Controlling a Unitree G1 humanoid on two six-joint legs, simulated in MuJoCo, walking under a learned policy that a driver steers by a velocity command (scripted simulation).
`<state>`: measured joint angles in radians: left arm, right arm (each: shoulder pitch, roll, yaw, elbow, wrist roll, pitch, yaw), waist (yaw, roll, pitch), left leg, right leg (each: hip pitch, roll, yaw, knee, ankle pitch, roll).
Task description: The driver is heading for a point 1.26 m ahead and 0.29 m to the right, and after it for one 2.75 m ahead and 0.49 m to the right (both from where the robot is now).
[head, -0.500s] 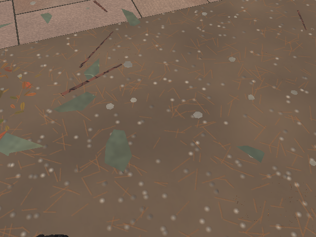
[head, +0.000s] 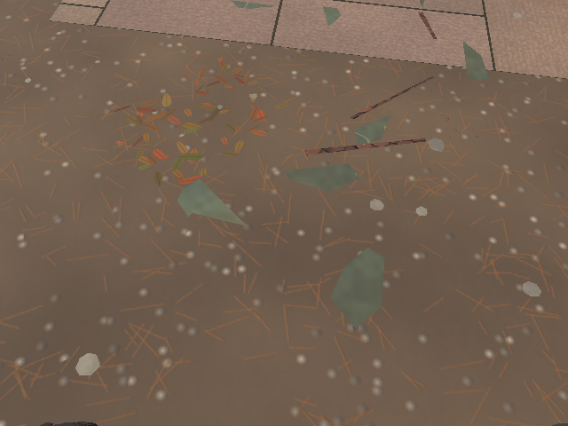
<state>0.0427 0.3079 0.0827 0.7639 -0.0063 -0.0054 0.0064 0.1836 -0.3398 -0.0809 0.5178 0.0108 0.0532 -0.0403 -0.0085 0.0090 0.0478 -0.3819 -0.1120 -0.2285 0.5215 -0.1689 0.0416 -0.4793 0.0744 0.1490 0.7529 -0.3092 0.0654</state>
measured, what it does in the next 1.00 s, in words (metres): steps on the spot, turning right: right foot, then right foot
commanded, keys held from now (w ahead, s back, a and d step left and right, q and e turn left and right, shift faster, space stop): shift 0.02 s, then e+shift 0.76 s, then q+shift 0.22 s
